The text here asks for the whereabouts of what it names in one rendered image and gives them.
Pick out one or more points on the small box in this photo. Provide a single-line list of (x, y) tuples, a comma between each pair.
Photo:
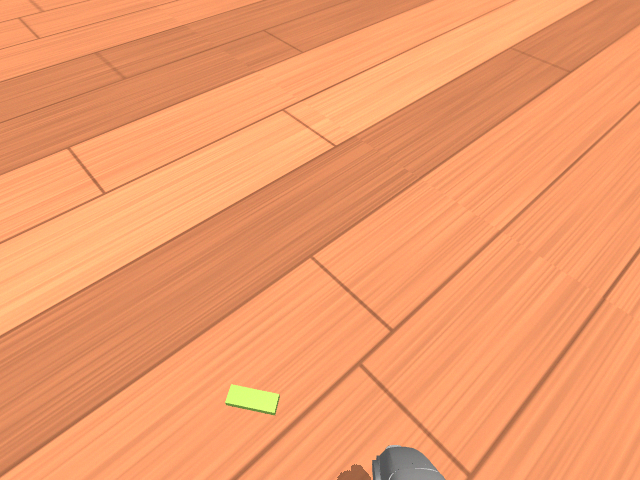
[(252, 399)]

